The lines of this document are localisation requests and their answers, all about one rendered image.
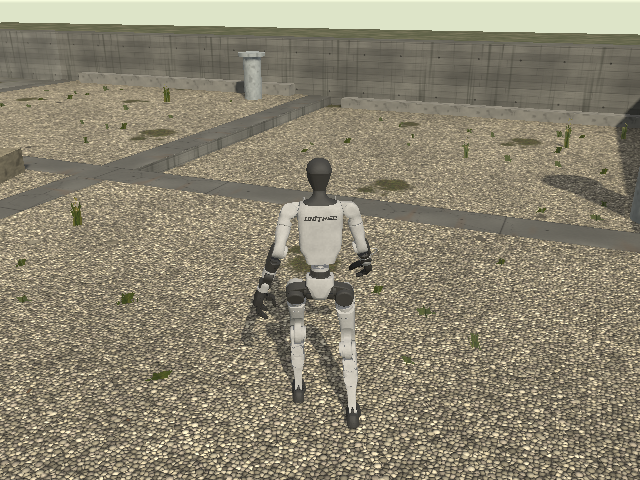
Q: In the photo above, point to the left robot upper arm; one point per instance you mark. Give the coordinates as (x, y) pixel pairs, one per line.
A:
(287, 212)

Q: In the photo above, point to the robot right forearm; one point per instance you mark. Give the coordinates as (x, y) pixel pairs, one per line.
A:
(365, 258)

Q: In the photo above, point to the left robot hand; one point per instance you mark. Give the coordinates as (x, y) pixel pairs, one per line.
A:
(258, 303)

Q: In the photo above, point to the robot shin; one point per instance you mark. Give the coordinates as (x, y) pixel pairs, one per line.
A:
(350, 375)
(297, 358)

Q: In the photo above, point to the right robot hand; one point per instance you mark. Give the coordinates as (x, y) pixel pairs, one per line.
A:
(365, 271)

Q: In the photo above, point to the right robot upper arm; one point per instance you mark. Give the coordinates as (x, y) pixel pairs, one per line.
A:
(351, 211)

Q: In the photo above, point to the robot left shin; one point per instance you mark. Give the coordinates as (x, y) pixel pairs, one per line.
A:
(297, 358)

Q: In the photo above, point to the robot left forearm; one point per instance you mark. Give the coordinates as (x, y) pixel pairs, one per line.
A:
(269, 272)

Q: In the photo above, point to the robot right shin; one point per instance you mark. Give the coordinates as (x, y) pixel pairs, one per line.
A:
(350, 375)

